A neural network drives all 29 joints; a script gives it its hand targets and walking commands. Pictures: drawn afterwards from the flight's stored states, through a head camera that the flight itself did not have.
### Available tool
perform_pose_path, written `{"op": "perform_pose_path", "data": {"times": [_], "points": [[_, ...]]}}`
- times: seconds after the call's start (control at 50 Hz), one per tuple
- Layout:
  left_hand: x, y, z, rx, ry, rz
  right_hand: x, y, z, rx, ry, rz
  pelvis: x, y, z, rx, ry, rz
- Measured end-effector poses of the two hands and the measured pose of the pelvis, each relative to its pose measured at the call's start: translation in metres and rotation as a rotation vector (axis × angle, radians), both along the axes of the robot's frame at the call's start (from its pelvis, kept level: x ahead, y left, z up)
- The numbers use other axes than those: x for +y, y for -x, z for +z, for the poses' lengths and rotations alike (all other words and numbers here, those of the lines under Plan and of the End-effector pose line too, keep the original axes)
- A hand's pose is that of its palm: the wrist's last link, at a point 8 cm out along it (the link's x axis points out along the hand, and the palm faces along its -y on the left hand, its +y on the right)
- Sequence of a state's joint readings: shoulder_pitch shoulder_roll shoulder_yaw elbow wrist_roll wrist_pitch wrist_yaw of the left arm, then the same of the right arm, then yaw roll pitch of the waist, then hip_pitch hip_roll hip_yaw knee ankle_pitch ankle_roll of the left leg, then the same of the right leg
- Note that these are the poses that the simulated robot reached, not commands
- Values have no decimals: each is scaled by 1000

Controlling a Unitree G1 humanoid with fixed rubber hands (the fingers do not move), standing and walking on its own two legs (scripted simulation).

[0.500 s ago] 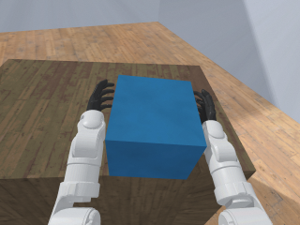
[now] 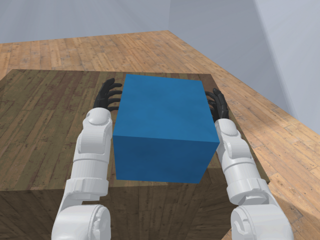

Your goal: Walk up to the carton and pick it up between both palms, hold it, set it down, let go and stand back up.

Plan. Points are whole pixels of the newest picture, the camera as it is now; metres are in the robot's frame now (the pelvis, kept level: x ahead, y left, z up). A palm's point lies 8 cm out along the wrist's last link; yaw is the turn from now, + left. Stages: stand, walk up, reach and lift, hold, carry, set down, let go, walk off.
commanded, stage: reach and lift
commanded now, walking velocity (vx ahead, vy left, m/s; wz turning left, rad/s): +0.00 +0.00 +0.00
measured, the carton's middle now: (161, 127) +0.36 +0.00 +0.14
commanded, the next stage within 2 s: hold in 0.44 s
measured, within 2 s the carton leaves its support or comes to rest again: neither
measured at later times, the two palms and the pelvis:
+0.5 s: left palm (100, 106) +0.38 +0.15 +0.18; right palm (218, 114) +0.38 -0.15 +0.17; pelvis +0.01 +0.00 +0.00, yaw +0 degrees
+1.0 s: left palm (94, 105) +0.36 +0.16 +0.20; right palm (218, 112) +0.37 -0.14 +0.18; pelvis +0.00 +0.00 +0.00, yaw +0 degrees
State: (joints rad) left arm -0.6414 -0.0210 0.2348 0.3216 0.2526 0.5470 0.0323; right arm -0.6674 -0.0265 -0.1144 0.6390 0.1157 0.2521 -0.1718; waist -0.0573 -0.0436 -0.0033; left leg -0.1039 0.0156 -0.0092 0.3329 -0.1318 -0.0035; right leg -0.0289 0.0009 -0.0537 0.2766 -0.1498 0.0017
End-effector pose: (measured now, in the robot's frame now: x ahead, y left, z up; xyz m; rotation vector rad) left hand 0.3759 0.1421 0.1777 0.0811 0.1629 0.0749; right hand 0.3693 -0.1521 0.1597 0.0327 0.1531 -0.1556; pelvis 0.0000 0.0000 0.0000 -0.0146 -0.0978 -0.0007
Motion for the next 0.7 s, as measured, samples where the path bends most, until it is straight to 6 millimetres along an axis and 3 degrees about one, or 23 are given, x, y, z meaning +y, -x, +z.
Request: {"op": "perform_pose_path", "data": {"times": [0.48, 0.7], "points": [[4, -6, 2, -3, -2, 2, 4, -8, 8, -5, 6, 4, 4, -8, 0, 2, 4, -5], [15, 12, 12, -27, 13, 32, 13, 0, 22, -35, -2, 35, 3, -11, -1, -37, 3, 8]]}}
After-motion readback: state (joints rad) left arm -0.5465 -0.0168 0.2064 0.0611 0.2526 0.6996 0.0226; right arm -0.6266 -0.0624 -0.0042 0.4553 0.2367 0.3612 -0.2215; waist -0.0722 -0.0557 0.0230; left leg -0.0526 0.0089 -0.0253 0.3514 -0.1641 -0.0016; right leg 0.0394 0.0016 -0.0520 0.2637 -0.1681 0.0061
